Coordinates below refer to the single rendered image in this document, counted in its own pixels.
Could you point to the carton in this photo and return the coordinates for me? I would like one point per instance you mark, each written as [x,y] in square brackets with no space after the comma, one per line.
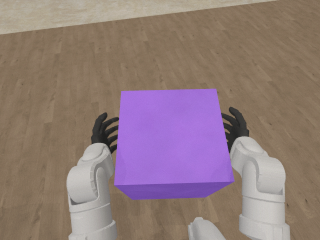
[171,144]

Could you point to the left robot hand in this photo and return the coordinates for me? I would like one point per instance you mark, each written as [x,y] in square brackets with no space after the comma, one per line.
[99,135]

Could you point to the robot left forearm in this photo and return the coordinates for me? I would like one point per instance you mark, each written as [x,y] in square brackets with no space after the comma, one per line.
[89,195]

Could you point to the robot right forearm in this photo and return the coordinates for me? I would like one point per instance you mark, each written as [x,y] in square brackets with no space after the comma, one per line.
[263,191]

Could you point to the right robot hand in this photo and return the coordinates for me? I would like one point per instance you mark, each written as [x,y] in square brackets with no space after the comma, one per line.
[238,127]

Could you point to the robot right thigh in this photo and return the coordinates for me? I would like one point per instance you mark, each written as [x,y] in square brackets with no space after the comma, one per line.
[204,230]

